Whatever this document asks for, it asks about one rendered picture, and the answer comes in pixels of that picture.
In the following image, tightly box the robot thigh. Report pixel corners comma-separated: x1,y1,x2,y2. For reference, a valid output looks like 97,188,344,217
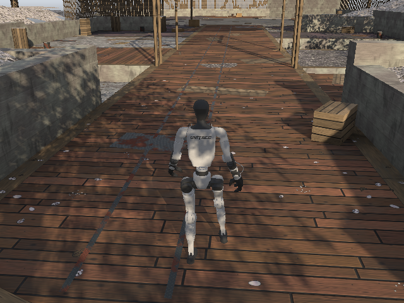
181,177,197,224
211,175,223,209

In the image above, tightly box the robot right hand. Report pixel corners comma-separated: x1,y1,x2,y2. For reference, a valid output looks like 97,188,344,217
229,177,243,193

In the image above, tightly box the robot left forearm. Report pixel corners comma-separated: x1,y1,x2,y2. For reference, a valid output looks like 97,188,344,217
169,151,178,170

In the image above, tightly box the right robot thigh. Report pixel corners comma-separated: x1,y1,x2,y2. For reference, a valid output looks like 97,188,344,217
211,175,223,209

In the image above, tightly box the robot right forearm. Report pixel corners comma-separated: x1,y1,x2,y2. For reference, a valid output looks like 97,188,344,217
227,153,241,180

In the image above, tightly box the robot left hand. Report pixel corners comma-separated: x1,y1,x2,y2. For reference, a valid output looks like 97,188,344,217
168,167,182,177

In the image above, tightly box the robot left upper arm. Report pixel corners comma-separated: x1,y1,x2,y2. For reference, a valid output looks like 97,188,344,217
172,127,188,160

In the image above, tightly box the left robot thigh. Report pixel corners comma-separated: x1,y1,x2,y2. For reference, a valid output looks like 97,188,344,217
181,177,197,224

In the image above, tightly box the robot right upper arm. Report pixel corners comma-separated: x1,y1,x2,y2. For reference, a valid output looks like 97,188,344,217
214,127,232,163

